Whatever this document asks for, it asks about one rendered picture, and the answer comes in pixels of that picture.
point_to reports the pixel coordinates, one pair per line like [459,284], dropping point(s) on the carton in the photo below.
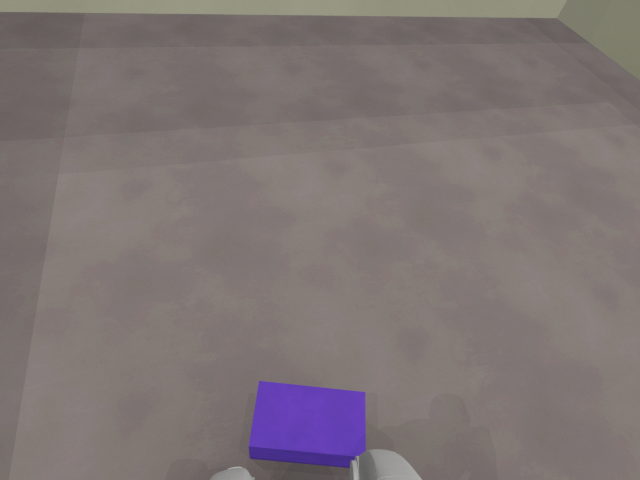
[308,425]

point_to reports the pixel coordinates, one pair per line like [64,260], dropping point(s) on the robot right thigh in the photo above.
[378,464]

